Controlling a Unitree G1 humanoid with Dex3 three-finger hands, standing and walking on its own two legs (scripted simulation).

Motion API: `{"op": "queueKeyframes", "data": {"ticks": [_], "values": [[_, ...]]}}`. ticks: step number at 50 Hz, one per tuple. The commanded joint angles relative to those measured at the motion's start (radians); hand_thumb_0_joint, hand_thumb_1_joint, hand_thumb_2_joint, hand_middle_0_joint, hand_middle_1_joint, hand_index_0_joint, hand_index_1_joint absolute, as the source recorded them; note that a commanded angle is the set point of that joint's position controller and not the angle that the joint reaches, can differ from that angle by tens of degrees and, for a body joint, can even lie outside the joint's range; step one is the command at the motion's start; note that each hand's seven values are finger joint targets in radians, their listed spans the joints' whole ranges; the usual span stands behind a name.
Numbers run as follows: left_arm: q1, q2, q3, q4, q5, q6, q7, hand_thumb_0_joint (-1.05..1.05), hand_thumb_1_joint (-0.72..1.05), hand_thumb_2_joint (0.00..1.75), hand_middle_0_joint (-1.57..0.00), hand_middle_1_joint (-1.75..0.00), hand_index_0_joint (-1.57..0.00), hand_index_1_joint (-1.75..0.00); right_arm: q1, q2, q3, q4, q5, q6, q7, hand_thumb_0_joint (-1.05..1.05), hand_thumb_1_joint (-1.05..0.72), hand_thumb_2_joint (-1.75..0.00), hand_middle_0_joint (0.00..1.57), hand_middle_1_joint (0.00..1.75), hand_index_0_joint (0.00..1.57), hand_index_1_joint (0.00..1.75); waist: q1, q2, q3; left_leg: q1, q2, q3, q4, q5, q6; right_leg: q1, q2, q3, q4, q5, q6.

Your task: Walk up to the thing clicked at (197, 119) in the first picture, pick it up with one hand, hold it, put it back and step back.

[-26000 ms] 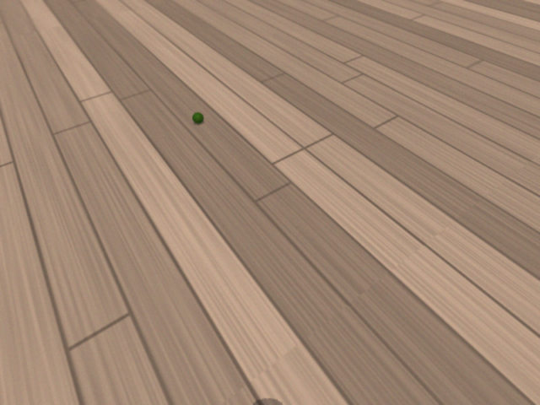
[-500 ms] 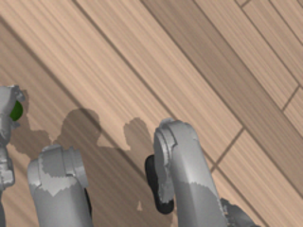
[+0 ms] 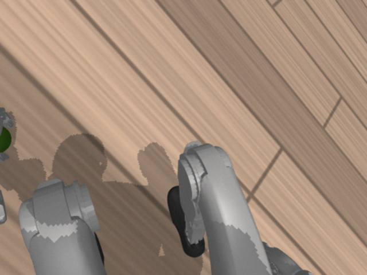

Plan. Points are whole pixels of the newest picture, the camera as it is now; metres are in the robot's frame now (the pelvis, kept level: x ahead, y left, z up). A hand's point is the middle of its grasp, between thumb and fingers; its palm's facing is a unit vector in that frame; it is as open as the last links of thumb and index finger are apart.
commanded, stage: rest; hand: left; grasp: from above
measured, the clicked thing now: out of the picture +0.43 +0.31 -0.25
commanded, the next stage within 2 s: open in 0.40 s
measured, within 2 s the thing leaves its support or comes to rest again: neither
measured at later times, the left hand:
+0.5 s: hand out of the picture +0.41 +0.30 -0.23, palm faces -0.43 -0.16 -0.89, open 8.8 cm
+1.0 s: hand out of the picture +0.42 +0.31 -0.24, palm faces -0.42 -0.16 -0.89, open 12.4 cm
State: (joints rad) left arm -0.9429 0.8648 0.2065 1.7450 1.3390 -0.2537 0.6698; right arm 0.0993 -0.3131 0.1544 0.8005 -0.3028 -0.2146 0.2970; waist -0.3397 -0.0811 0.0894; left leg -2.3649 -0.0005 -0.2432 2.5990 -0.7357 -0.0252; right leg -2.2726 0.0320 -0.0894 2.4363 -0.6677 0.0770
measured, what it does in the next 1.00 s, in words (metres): stands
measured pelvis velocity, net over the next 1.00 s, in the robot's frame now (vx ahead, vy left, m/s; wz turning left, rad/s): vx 0.00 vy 0.00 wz -0.03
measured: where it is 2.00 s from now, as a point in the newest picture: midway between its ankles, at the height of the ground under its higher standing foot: (145, 255)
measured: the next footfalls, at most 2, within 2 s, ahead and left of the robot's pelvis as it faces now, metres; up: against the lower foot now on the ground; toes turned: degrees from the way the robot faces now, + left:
none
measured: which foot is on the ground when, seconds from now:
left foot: down 0.00-1.00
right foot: down 0.00-1.00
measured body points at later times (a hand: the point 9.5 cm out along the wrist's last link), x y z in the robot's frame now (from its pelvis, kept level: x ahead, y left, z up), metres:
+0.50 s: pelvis +0.00 +0.00 +0.00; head +0.24 +0.12 +0.36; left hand +0.43 +0.31 -0.18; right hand +0.05 -0.26 -0.06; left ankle +0.06 +0.13 -0.25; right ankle +0.11 -0.13 -0.25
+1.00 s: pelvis +0.00 +0.00 +0.00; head +0.26 +0.12 +0.35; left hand +0.44 +0.31 -0.19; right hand +0.05 -0.26 -0.06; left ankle +0.06 +0.13 -0.25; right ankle +0.11 -0.13 -0.25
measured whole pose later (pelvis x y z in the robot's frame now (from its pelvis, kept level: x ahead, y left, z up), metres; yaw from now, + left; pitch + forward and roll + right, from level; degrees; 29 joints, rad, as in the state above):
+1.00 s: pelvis +0.00 +0.00 +0.00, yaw -2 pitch +26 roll -14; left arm -0.98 0.93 0.16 1.78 1.30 -0.23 0.71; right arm 0.07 -0.35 0.23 0.78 -0.31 -0.31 0.34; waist -0.36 -0.11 0.15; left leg -2.34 0.00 -0.28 2.61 -0.74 -0.02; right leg -2.23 0.04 -0.12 2.41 -0.66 0.08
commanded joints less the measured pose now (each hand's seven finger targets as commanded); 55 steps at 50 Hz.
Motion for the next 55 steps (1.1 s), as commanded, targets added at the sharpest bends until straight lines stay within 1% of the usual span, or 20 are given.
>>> {"op": "queueKeyframes", "data": {"ticks": [1,7,8,11,17,19,20,22,24,25,28,29,34,35,37,43,45,47,51,55], "values": [[-0.276,0.248,0.003,-0.103,-0.006,-0.011,0.056,0.00,0.68,0.81,-0.95,-0.85,-1.00,-0.79,0.164,-0.316,-0.071,0.004,0.002,-0.012,-0.001,0.00,-0.90,-0.90,0.20,0.30,0.20,0.30,-0.033,0.461,-0.622,0.492,0.009,0.140,-0.285,0.219,0.032,0.322,0.038,-0.168,-0.190,0.244,-0.082],[-0.290,0.244,-0.023,-0.085,-0.003,-0.012,0.074,0.00,0.67,0.81,-0.95,-0.84,-1.00,-0.79,0.146,-0.326,-0.057,-0.003,-0.006,-0.034,0.008,0.00,-0.90,-0.90,0.20,0.30,0.20,0.30,-0.049,0.452,-0.592,0.484,0.009,0.141,-0.267,0.208,0.034,0.328,0.038,-0.168,-0.194,0.241,-0.080],[-0.296,0.222,-0.046,-0.084,-0.007,-0.010,0.076,0.00,0.67,0.79,-0.94,-0.83,-0.99,-0.78,0.126,-0.334,-0.061,-0.009,-0.009,-0.041,0.008,0.00,-0.90,-0.90,0.20,0.30,0.20,0.30,-0.051,0.430,-0.582,0.471,0.009,0.137,-0.268,0.185,0.034,0.306,0.040,-0.171,-0.199,0.216,-0.081],[-0.280,0.246,-0.027,-0.063,-0.009,-0.004,0.082,0.00,0.65,0.76,-0.94,-0.81,-0.99,-0.76,0.159,-0.341,-0.056,0.001,-0.010,-0.051,0.013,0.00,-0.90,-0.90,0.20,0.30,0.20,0.30,-0.054,0.438,-0.588,0.482,0.011,0.135,-0.273,0.204,0.036,0.333,0.042,-0.171,-0.205,0.234,-0.079],[-0.290,0.240,-0.055,-0.053,-0.019,0.005,0.088,0.00,0.63,0.73,-0.91,-0.80,-0.97,-0.75,0.135,-0.351,-0.047,-0.010,-0.007,-0.067,0.018,0.00,-0.90,-0.90,0.20,0.30,0.20,0.30,-0.058,0.396,-0.570,0.447,0.015,0.126,-0.269,0.176,0.038,0.334,0.046,-0.170,-0.220,0.210,-0.083],[-0.288,0.244,-0.049,-0.033,-0.020,0.007,0.088,0.00,0.62,0.73,-0.90,-0.80,-0.96,-0.74,0.144,-0.358,-0.042,-0.018,-0.003,-0.071,0.021,0.00,-0.90,-0.90,0.20,0.30,0.20,0.30,-0.063,0.407,-0.566,0.467,0.015,0.117,-0.275,0.194,0.034,0.330,0.042,-0.178,-0.206,0.228,-0.082],[-0.284,0.253,-0.045,-0.030,-0.021,0.008,0.091,0.00,0.61,0.71,-0.89,-0.79,-0.95,-0.73,0.132,-0.357,-0.040,-0.010,-0.003,-0.073,0.020,0.00,-0.90,-0.90,0.20,0.30,0.20,0.30,-0.054,0.417,-0.560,0.469,0.018,0.105,-0.290,0.194,0.030,0.319,0.042,-0.182,-0.199,0.219,-0.082],[-0.285,0.229,-0.064,-0.021,-0.020,0.007,0.088,0.00,0.61,0.73,-0.89,-0.79,-0.95,-0.74,0.117,-0.350,-0.031,-0.022,-0.004,-0.078,0.024,0.00,-0.90,-0.90,0.20,0.30,0.20,0.30,-0.063,0.422,-0.548,0.474,0.017,0.105,-0.282,0.183,0.029,0.313,0.040,-0.184,-0.192,0.216,-0.082],[-0.293,0.233,-0.076,-0.028,-0.023,0.009,0.085,0.00,0.60,0.71,-0.89,-0.80,-0.95,-0.74,0.103,-0.355,-0.031,-0.026,-0.005,-0.086,0.026,0.00,-0.90,-0.90,0.20,0.30,0.20,0.30,-0.060,0.409,-0.532,0.453,0.016,0.109,-0.277,0.154,0.032,0.310,0.043,-0.178,-0.204,0.195,-0.083],[-0.296,0.255,-0.063,-0.033,-0.024,0.008,0.092,0.00,0.60,0.71,-0.90,-0.78,-0.95,-0.73,0.105,-0.354,-0.025,-0.024,-0.003,-0.084,0.024,0.00,-0.90,-0.90,0.20,0.30,0.20,0.30,-0.059,0.404,-0.532,0.442,0.018,0.106,-0.286,0.145,0.033,0.316,0.045,-0.177,-0.219,0.184,-0.084],[-0.286,0.261,-0.053,-0.009,-0.018,0.008,0.092,0.00,0.36,0.79,-0.67,-0.84,-0.71,-0.80,0.133,-0.360,-0.021,-0.027,-0.011,-0.085,0.029,0.00,-0.89,-0.90,0.20,0.30,0.20,0.30,-0.065,0.404,-0.529,0.451,0.017,0.109,-0.287,0.165,0.034,0.324,0.043,-0.181,-0.216,0.203,-0.082],[-0.289,0.248,-0.069,-0.025,-0.019,0.006,0.090,0.00,0.28,0.79,-0.62,-0.84,-0.66,-0.80,0.119,-0.353,-0.019,-0.027,-0.007,-0.086,0.030,0.00,-0.89,-0.90,0.20,0.30,0.20,0.30,-0.064,0.395,-0.533,0.450,0.017,0.106,-0.281,0.170,0.033,0.330,0.043,-0.179,-0.211,0.206,-0.081],[-0.300,0.244,-0.078,-0.029,-0.024,0.005,0.091,0.00,-0.06,0.83,-0.42,-0.89,-0.44,-0.87,0.108,-0.366,-0.024,-0.033,-0.003,-0.097,0.034,0.00,-0.89,-0.90,0.20,0.30,0.20,0.30,-0.067,0.427,-0.527,0.474,0.019,0.098,-0.288,0.164,0.027,0.312,0.040,-0.182,-0.203,0.206,-0.083],[-0.293,0.258,-0.062,-0.038,-0.025,0.006,0.097,0.00,-0.10,0.83,-0.39,-0.91,-0.41,-0.88,0.122,-0.366,-0.024,-0.021,-0.008,-0.093,0.034,0.00,-0.89,-0.90,0.20,0.30,0.20,0.30,-0.064,0.435,-0.547,0.485,0.020,0.094,-0.302,0.180,0.027,0.326,0.044,-0.184,-0.212,0.210,-0.083],[-0.290,0.253,-0.068,-0.046,-0.031,0.009,0.098,0.00,-0.21,0.86,-0.33,-0.90,-0.34,-0.89,0.121,-0.369,-0.026,-0.025,-0.010,-0.095,0.035,0.00,-0.89,-0.90,0.20,0.30,0.20,0.30,-0.068,0.446,-0.571,0.494,0.021,0.102,-0.285,0.202,0.027,0.354,0.045,-0.178,-0.216,0.240,-0.083],[-0.278,0.279,-0.048,-0.030,-0.036,0.021,0.081,0.00,-0.37,0.98,-0.20,-1.00,-0.20,-1.00,0.136,-0.370,-0.016,-0.023,-0.011,-0.098,0.042,0.00,-0.89,-0.90,0.20,0.30,0.20,0.30,-0.068,0.472,-0.559,0.510,0.021,0.098,-0.290,0.222,0.022,0.353,0.043,-0.187,-0.200,0.257,-0.084],[-0.285,0.291,-0.042,-0.061,-0.043,0.019,0.082,0.00,-0.41,1.03,-0.19,-1.00,-0.17,-1.02,0.124,-0.360,-0.010,-0.017,-0.004,-0.097,0.040,0.00,-0.89,-0.90,0.20,0.30,0.20,0.30,-0.056,0.468,-0.575,0.503,0.021,0.094,-0.289,0.230,0.021,0.362,0.040,-0.185,-0.200,0.260,-0.086],[-0.264,0.270,-0.052,-0.045,-0.047,0.021,0.067,0.00,-0.43,1.07,-0.16,-1.05,-0.14,-1.06,0.125,-0.357,-0.006,-0.023,-0.003,-0.099,0.045,0.00,-0.89,-0.90,0.20,0.30,0.20,0.30,-0.063,0.463,-0.567,0.509,0.022,0.094,-0.280,0.247,0.021,0.361,0.040,-0.188,-0.189,0.279,-0.083],[-0.255,0.294,-0.040,-0.049,-0.055,0.013,0.053,0.00,-0.49,1.07,-0.10,-1.08,-0.09,-1.09,0.133,-0.360,-0.008,-0.024,0.004,-0.099,0.040,0.00,-0.89,-0.90,0.20,0.30,0.20,0.30,-0.054,0.457,-0.556,0.491,0.020,0.102,-0.285,0.221,0.025,0.369,0.042,-0.182,-0.207,0.257,-0.086],[-0.253,0.286,-0.038,-0.059,-0.059,-0.001,0.044,0.00,-0.52,1.06,-0.07,-1.07,-0.06,-1.08,0.163,-0.368,-0.012,-0.027,0.001,-0.090,0.039,0.00,-0.89,-0.90,0.20,0.30,0.20,0.30,-0.064,0.452,-0.577,0.497,0.020,0.104,-0.283,0.252,0.027,0.389,0.045,-0.185,-0.212,0.282,-0.084]]}}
